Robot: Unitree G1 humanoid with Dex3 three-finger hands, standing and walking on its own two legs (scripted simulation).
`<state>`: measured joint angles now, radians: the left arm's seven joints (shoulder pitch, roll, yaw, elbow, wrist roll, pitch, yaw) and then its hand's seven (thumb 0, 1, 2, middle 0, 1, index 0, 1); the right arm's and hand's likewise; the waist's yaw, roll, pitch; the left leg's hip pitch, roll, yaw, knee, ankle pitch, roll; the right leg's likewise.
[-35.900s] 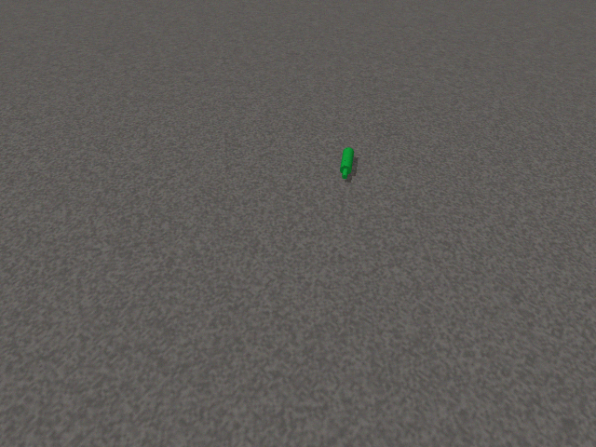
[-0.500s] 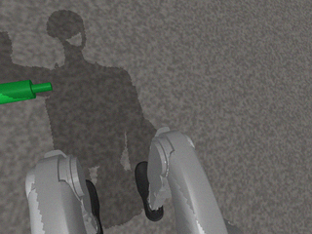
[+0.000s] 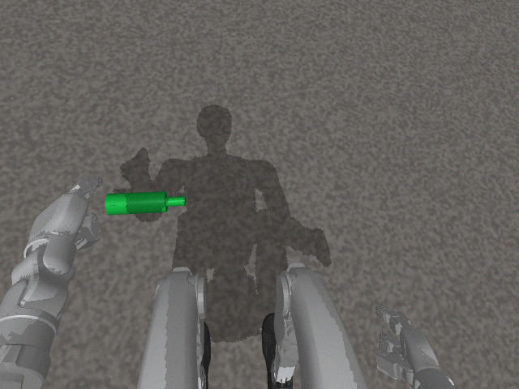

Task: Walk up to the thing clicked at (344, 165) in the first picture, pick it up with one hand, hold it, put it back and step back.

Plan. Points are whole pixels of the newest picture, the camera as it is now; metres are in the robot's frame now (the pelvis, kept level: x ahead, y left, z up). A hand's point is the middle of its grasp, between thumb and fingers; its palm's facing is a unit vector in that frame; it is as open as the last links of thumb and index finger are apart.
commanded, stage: home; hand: left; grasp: from above
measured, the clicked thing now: (147, 202) +0.53 +0.25 -0.46
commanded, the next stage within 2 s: none
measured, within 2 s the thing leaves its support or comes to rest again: neither
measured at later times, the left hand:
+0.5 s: hand (68, 278) +0.26 +0.19 +0.09, palm faces +0.08 -0.96 -0.25, open 7.4 cm
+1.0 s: hand (14, 311) +0.23 +0.19 +0.18, palm faces +0.14 -0.97 -0.19, open 7.4 cm
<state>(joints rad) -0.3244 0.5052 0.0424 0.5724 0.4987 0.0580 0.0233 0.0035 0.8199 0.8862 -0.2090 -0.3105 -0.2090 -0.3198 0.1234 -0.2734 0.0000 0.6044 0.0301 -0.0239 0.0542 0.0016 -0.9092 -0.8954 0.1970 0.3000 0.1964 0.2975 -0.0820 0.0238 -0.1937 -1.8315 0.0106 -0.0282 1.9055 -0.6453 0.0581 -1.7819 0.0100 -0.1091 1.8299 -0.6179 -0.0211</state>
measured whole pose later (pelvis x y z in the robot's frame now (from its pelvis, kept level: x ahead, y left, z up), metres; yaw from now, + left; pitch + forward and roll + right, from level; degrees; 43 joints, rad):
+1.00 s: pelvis +0.09 +0.00 +0.23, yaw +5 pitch +11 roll -3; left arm 0.50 0.23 0.02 -0.11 -0.06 0.43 0.02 0.01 0.91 0.90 -0.20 -0.30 -0.20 -0.30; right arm 0.28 -0.22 0.05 0.51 0.02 -0.22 -0.18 0.01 -0.91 -0.90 0.20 0.30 0.20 0.30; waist -0.04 0.04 -0.17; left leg -0.68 -0.01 -0.04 0.99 -0.50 0.03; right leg -0.63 0.03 -0.08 0.92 -0.47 -0.02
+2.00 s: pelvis +0.08 +0.00 +0.23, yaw +5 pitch +10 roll -3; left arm 0.49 0.23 0.02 -0.10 -0.06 0.42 0.02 0.01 0.91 0.90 -0.20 -0.30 -0.20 -0.30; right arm 0.29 -0.22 0.04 0.54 0.02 -0.23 -0.18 0.01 -0.91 -0.90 0.20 0.30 0.20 0.30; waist -0.04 0.04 -0.16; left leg -0.68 -0.01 -0.03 0.99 -0.48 0.03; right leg -0.64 0.03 -0.07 0.92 -0.46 -0.02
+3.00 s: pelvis +0.08 +0.00 +0.25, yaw +5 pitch +3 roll +0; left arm 0.24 0.26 0.01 0.45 0.05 0.13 0.03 0.01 0.91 0.90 -0.20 -0.30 -0.20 -0.31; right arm 0.18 -0.26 0.00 0.77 -0.07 -0.08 -0.05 0.01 -0.91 -0.89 0.20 0.30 0.20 0.30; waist 0.02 -0.01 -0.01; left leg -0.47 -0.04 0.00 0.82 -0.41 0.04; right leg -0.46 0.00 -0.04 0.82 -0.42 -0.02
